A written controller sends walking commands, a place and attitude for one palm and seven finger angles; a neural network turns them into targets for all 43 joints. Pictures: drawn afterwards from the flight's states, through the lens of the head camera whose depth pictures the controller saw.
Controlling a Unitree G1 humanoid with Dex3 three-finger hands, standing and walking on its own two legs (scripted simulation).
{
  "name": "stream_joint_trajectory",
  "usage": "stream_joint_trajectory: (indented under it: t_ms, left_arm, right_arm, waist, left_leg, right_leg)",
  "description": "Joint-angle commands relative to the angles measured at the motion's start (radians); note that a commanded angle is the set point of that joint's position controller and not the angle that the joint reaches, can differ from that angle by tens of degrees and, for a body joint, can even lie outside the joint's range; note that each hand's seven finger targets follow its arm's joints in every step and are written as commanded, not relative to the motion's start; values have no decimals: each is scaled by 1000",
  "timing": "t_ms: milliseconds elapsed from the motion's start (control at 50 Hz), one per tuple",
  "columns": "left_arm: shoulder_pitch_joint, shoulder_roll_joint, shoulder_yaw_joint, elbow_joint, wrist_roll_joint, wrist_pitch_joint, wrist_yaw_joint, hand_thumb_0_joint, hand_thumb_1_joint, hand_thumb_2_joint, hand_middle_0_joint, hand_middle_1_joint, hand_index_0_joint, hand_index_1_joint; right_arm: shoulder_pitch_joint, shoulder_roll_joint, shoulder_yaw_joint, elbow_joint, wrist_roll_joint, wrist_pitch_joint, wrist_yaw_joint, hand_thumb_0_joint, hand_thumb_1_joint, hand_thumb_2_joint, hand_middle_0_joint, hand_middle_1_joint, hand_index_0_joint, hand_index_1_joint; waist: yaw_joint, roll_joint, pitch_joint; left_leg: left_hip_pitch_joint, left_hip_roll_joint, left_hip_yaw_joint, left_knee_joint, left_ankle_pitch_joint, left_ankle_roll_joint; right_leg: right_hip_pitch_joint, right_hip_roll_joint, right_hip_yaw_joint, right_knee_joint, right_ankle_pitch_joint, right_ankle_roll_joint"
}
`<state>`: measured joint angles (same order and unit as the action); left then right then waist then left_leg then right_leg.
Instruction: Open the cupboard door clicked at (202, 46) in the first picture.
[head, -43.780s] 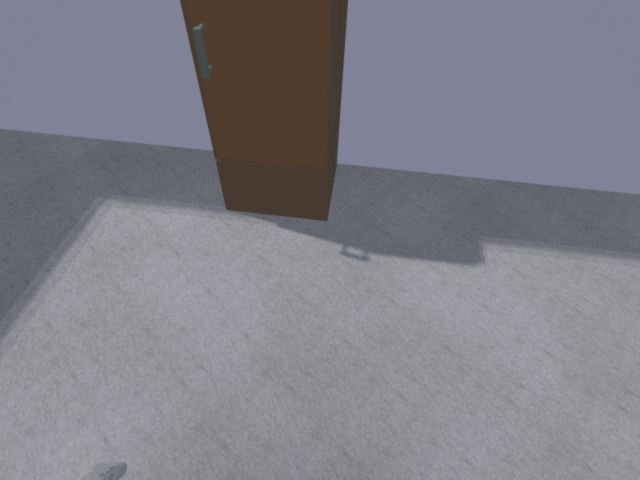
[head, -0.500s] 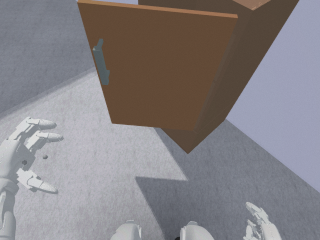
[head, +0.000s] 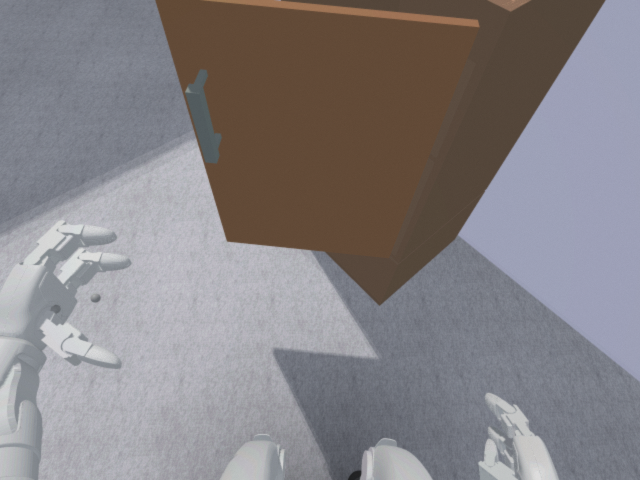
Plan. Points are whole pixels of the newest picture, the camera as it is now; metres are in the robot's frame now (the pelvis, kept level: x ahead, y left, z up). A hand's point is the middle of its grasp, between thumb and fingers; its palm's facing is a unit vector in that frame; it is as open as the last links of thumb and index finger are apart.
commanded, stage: move the hooked fingers beside the handle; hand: left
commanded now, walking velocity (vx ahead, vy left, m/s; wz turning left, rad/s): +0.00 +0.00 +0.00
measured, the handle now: (207, 118) +0.62 +0.22 +0.03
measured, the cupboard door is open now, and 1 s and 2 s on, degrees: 43 43 43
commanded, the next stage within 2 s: none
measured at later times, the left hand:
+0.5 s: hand (119, 224) +0.40 +0.29 +0.04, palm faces -0.04 -1.00 -0.02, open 14.0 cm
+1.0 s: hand (142, 174) +0.49 +0.28 +0.04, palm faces -0.05 -1.00 -0.02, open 14.0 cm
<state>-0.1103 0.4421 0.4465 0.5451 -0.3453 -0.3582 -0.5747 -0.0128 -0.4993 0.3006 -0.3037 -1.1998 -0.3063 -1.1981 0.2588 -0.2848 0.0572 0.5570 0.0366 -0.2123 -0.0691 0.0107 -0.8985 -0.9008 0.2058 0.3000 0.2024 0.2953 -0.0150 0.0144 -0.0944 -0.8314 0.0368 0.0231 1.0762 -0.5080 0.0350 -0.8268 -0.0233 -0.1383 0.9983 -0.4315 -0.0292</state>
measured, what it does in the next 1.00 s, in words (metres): stands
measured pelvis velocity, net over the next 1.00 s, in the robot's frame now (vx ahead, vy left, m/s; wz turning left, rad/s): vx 0.00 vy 0.02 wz -0.05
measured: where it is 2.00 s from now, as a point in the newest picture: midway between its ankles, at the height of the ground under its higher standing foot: outside the picture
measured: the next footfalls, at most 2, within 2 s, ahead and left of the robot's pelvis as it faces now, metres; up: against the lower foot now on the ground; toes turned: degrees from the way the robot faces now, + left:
none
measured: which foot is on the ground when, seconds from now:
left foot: down 0.00-1.00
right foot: down 0.00-1.00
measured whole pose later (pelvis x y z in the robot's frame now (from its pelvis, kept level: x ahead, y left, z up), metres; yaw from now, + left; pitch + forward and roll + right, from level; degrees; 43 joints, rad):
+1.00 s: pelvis +0.00 +0.02 -0.02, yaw -3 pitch +24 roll -5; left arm -0.84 0.72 0.52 1.18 -0.13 -0.39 -0.53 -0.01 -0.50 0.30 -0.30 -1.20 -0.30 -1.20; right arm 0.35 -0.30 0.07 0.60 0.00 0.02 -0.04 0.00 -0.90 -0.90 0.21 0.30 0.20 0.30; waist -0.16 0.01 -0.09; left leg -1.06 0.05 0.04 1.16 -0.52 0.06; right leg -1.05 -0.01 -0.12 1.04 -0.41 0.00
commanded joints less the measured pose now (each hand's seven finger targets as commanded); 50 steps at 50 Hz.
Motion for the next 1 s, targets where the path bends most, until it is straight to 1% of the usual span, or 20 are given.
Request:
stream_joint_trajectory:
  t_ms: [0,40,80,200,220,260,300,360,420,500,520,560,660,680,720,760,800,840,900,980]
  left_arm:
    - [-377,301,71,-149,-16,-70,-19,0,-500,300,-300,-1200,-300,-1200]
    - [-386,315,77,-110,-7,-58,-31,0,-500,300,-300,-1200,-300,-1200]
    - [-426,340,94,-52,-5,-41,-31,0,-500,300,-300,-1200,-300,-1200]
    - [-430,388,136,11,7,-37,-19,0,-500,300,-300,-1200,-300,-1200]
    - [-427,387,138,9,14,-38,-15,0,-500,300,-300,-1200,-300,-1200]
    - [-479,370,117,34,21,-40,-4,0,-500,300,-300,-1200,-300,-1200]
    - [-538,397,132,68,25,-52,2,0,-500,300,-300,-1200,-300,-1200]
    - [-597,435,148,78,46,-74,0,0,-500,300,-300,-1200,-300,-1200]
    - [-671,443,135,104,59,-87,-7,0,-500,300,-300,-1200,-300,-1200]
    - [-710,431,118,168,66,-85,-9,0,-500,300,-300,-1200,-300,-1200]
    - [-726,456,133,184,76,-85,-7,0,-500,300,-300,-1200,-300,-1200]
    - [-765,428,100,201,87,-83,-1,0,-500,300,-300,-1200,-300,-1200]
    - [-809,487,142,301,114,-86,24,0,-500,300,-300,-1200,-300,-1200]
    - [-847,507,145,317,121,-92,28,0,-500,300,-300,-1200,-300,-1200]
    - [-897,523,141,312,137,-108,30,0,-500,300,-300,-1200,-300,-1200]
    - [-957,488,94,346,150,-111,30,0,-500,300,-300,-1200,-300,-1200]
    - [-1013,495,91,359,151,-118,36,0,-500,300,-300,-1200,-300,-1200]
    - [-1047,547,115,414,164,-108,39,0,-500,300,-300,-1200,-300,-1200]
    - [-1094,564,111,417,178,-103,43,0,-500,300,-300,-1200,-300,-1200]
    - [-1150,617,122,471,201,-80,47,0,-500,300,-300,-1200,-300,-1200]
  right_arm:
    - [49,-166,-74,-92,1,-46,-23,0,-900,-900,200,300,200,300]
    - [64,-166,-76,-86,1,-39,-20,0,-900,-900,200,300,200,300]
    - [70,-171,-76,-79,0,-29,-18,0,-900,-900,200,300,200,300]
    - [100,-177,-82,-93,-4,5,2,0,-900,-900,200,300,200,300]
    - [106,-175,-82,-98,-4,12,7,0,-900,-900,200,300,200,300]
    - [112,-176,-84,-91,-4,26,11,0,-900,-900,200,300,200,300]
    - [127,-185,-85,-80,-5,37,7,0,-900,-900,200,300,200,300]
    - [145,-186,-88,-68,-11,52,8,0,-900,-900,200,300,200,300]
    - [166,-191,-89,-49,-14,69,7,0,-900,-900,200,300,200,300]
    - [186,-196,-92,-37,-16,91,7,0,-900,-900,200,300,200,300]
    - [196,-201,-92,-29,-18,100,8,0,-900,-900,200,300,200,300]
    - [199,-197,-93,-26,-19,113,12,0,-900,-900,200,300,200,300]
    - [216,-202,-89,-27,-25,151,19,0,-900,-900,200,300,200,300]
    - [213,-203,-85,-25,-25,158,18,0,-900,-900,200,300,200,300]
    - [225,-205,-84,-25,-29,171,18,0,-900,-900,200,300,200,300]
    - [223,-204,-80,-16,-29,179,19,0,-900,-900,200,300,200,300]
    - [234,-210,-80,-10,-32,187,15,0,-900,-900,200,300,200,300]
    - [242,-219,-75,0,-33,198,13,0,-900,-900,200,300,200,300]
    - [253,-218,-70,-2,-36,208,13,0,-900,-900,200,300,200,300]
    - [267,-224,-60,4,-39,227,15,0,-900,-900,200,300,200,300]
  waist:
    - [-37,116,-319]
    - [-30,117,-363]
    - [-35,77,-352]
    - [-16,76,-389]
    - [-13,99,-408]
    - [-35,85,-371]
    - [-49,60,-365]
    - [-44,121,-419]
    - [-58,151,-435]
    - [-72,142,-424]
    - [-67,135,-443]
    - [-77,152,-439]
    - [-81,118,-423]
    - [-85,127,-405]
    - [-87,155,-442]
    - [-111,182,-413]
    - [-130,158,-425]
    - [-137,159,-438]
    - [-143,205,-471]
    - [-162,197,-485]
  left_leg:
    - [128,-26,-60,-148,272,-10]
    - [153,-24,-61,-149,321,-13]
    - [115,-22,-59,-142,304,-11]
    - [113,-20,-57,-139,403,-14]
    - [123,-19,-52,-144,409,-14]
    - [117,-16,-55,-148,379,-14]
    - [94,-15,-55,-138,364,-9]
    - [131,-15,-60,-139,380,-13]
    - [187,-6,-73,-136,444,-19]
    - [218,1,-89,-132,492,-26]
    - [227,5,-92,-131,511,-28]
    - [240,6,-98,-131,519,-34]
    - [192,5,-93,-124,473,-28]
    - [171,3,-95,-125,448,-28]
    - [207,6,-101,-119,481,-32]
    - [217,10,-110,-114,448,-35]
    - [221,13,-127,-105,462,-34]
    - [196,11,-125,-93,431,-31]
    - [210,12,-131,-79,477,-35]
    - [166,12,-129,-53,461,-26]
  right_leg:
    - [173,35,122,-108,150,-7]
    - [181,34,115,-100,198,-4]
    - [181,34,119,-101,191,1]
    - [207,39,110,-79,275,-3]
    - [205,40,111,-80,274,-1]
    - [168,42,105,-86,249,3]
    - [159,46,108,-82,242,1]
    - [159,43,111,-79,243,-1]
    - [113,48,102,-75,255,-2]
    - [59,52,87,-73,244,-3]
    - [64,51,88,-72,254,-1]
    - [38,50,81,-71,245,1]
    - [36,54,83,-69,233,2]
    - [31,54,83,-66,219,1]
    - [15,57,82,-60,218,-1]
    - [-46,56,78,-60,181,0]
    - [-71,59,72,-51,177,-1]
    - [-72,59,78,-48,174,2]
    - [-92,58,75,-33,187,1]
    - [-96,60,79,-27,197,7]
